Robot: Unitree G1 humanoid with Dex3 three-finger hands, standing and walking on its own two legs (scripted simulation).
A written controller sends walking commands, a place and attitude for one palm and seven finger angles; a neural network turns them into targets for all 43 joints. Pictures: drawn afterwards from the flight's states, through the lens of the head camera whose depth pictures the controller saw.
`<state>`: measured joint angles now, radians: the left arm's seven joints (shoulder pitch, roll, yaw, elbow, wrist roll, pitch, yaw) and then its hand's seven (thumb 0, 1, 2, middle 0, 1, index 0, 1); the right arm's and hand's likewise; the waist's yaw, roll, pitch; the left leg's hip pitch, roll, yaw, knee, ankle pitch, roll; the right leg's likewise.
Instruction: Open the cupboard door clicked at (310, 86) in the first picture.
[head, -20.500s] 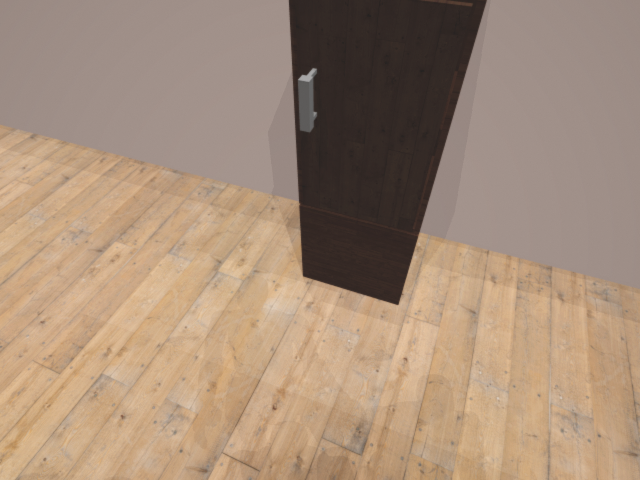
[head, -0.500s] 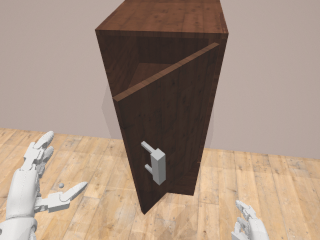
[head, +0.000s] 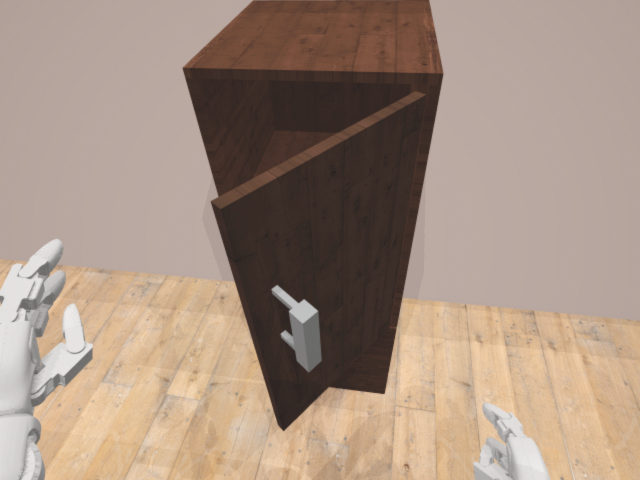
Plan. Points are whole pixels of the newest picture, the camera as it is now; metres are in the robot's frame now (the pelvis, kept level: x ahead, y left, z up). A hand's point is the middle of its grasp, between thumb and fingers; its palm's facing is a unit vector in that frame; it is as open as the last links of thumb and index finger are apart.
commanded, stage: draw the hand back to the body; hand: left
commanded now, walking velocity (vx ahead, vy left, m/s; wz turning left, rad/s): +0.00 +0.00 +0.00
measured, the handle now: (295, 327) +0.31 +0.08 +0.02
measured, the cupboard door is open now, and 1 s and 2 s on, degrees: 53 53 53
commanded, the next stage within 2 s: step back with the hand held close in 0.14 s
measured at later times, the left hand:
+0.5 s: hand (82, 354) +0.18 +0.26 +0.14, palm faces +0.36 -0.79 -0.49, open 7.4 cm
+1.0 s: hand out of the picture +0.10 +0.29 +0.15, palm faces +0.44 -0.76 -0.48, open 7.4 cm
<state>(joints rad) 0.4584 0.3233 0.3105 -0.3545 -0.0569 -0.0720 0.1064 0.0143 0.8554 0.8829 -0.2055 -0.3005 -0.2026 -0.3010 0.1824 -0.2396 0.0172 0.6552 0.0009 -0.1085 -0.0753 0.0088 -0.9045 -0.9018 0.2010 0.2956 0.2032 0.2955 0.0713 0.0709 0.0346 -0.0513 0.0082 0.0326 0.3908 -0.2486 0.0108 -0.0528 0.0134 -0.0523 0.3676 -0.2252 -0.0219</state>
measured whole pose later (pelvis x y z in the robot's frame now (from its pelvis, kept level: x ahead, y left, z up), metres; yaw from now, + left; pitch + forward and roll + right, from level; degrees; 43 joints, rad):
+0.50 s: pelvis -0.02 +0.01 +0.00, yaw -1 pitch -1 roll -1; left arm 0.54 0.37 0.37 -0.40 -0.04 -0.15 0.10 0.02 0.89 0.90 -0.21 -0.30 -0.21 -0.30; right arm 0.16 -0.25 -0.01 0.60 0.01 -0.04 -0.08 0.01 -0.90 -0.90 0.20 0.30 0.20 0.30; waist 0.02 0.06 0.03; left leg -0.19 0.02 0.05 0.43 -0.23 0.02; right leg -0.18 0.02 -0.03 0.37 -0.17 -0.02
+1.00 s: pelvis -0.10 +0.03 -0.02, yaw +0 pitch -2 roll -1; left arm 0.52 0.39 0.44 -0.51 0.00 -0.21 0.14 0.02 0.89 0.90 -0.21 -0.30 -0.21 -0.30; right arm 0.20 -0.21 0.01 0.55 0.01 -0.07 -0.07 0.01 -0.90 -0.90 0.20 0.30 0.21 0.30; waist 0.02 -0.01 0.07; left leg -0.39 -0.01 0.05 0.65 -0.24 0.07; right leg -0.38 -0.01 -0.01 0.59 -0.18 0.02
